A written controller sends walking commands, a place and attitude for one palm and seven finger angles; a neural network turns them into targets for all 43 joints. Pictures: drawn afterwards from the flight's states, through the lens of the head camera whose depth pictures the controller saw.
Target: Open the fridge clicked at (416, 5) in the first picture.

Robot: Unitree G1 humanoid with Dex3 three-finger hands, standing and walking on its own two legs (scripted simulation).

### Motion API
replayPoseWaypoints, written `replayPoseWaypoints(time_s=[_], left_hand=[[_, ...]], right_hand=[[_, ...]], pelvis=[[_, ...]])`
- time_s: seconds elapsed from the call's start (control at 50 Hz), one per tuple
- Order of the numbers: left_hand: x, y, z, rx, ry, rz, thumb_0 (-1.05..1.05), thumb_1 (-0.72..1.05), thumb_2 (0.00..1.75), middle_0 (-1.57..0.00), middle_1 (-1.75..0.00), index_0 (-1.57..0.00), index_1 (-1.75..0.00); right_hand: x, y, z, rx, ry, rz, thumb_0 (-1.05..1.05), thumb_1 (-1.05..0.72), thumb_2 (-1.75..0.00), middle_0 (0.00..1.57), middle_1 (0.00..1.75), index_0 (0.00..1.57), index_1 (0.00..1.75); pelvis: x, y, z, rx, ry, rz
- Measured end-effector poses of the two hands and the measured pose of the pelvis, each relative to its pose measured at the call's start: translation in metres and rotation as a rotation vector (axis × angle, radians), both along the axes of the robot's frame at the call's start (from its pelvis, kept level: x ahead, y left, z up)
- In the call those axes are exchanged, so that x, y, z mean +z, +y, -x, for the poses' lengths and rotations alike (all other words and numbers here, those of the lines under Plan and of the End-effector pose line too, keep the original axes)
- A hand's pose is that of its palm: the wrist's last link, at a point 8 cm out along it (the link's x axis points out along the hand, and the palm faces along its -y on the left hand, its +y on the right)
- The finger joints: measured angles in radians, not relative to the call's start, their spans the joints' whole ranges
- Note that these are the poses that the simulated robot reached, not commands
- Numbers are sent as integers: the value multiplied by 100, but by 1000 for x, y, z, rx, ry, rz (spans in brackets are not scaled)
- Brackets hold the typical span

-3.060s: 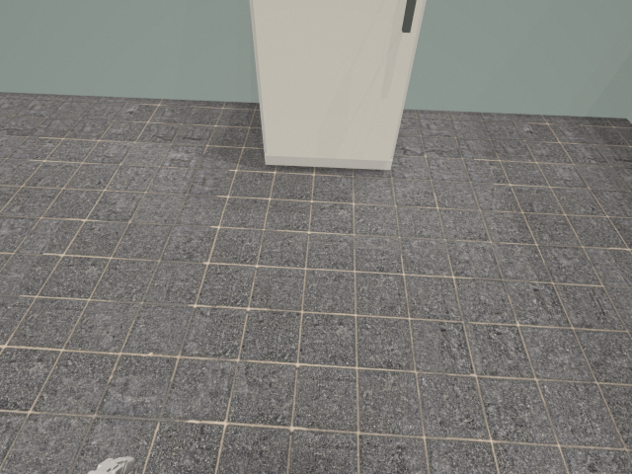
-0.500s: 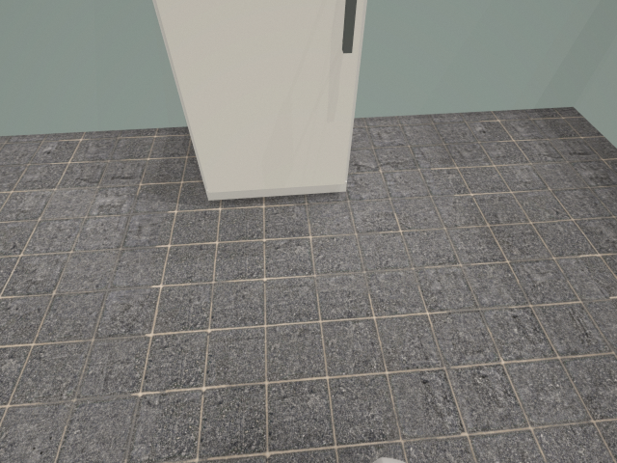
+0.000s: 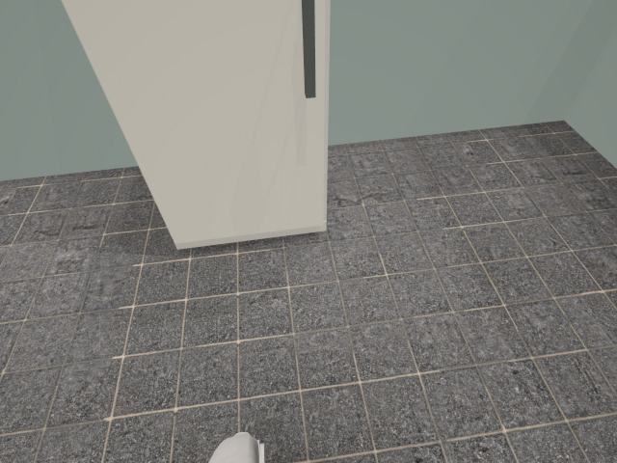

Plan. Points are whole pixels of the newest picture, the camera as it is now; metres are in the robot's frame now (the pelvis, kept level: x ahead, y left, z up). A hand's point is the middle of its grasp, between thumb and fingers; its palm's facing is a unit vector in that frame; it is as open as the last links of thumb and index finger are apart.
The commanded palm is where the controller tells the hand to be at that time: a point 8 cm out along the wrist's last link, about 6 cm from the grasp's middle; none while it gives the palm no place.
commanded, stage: walk to a spot facing it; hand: right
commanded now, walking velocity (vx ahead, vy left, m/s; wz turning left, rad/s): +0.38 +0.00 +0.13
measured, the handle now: (307, 33) +1.06 +0.05 +0.09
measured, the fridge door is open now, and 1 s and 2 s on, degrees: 0 0 0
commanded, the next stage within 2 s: turn to face it in 0.26 s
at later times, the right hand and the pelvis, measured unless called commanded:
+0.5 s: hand (401, 397) +0.26 -0.13 -0.17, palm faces +0.06 +0.97 -0.23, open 7.1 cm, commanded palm none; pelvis +0.21 +0.05 -0.01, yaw -1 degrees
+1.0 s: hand (408, 361) +0.33 -0.15 -0.19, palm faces -0.08 +0.97 -0.22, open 7.3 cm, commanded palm none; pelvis +0.28 +0.03 -0.02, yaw +9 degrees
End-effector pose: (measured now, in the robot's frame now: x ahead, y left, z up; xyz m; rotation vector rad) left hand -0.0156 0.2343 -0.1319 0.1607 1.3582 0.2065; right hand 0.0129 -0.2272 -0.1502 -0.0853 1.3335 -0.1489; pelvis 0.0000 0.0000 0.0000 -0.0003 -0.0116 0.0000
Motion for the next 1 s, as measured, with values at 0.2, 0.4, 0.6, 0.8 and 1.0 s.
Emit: replayPoseWaypoints(time_s=[0.2,0.4,0.6,0.8,1.0], left_hand=[[-22,-4,11,149,268,112,0,92,90,-20,-30,-20,-30],[-32,40,-153,56,106,101,1,91,90,-20,-30,-20,-30],[-10,41,-327,-59,-170,8,1,94,90,-20,-30,-20,-30],[-3,6,-360,-15,-196,-9,-1,94,90,-20,-30,-21,-30],[-28,27,-318,110,-113,36,-1,93,90,-20,-30,-21,-30]], right_hand=[[3,30,-190,144,-142,60,0,-92,-89,19,30,20,30],[14,56,-246,39,-198,91,-2,-95,-89,20,30,20,30],[-6,45,-224,-10,19,21,-1,-94,-89,20,30,20,30],[-16,27,-245,23,142,-27,0,-92,-89,20,30,20,30],[-4,25,-315,136,4,74,0,-91,-89,19,30,20,30]], pelvis=[[-18,35,-103,31,-5,15],[-11,60,-183,-22,-19,0],[-10,36,-244,16,-23,-31],[-10,12,-274,91,-14,-21],[-17,27,-280,152,-6,14]])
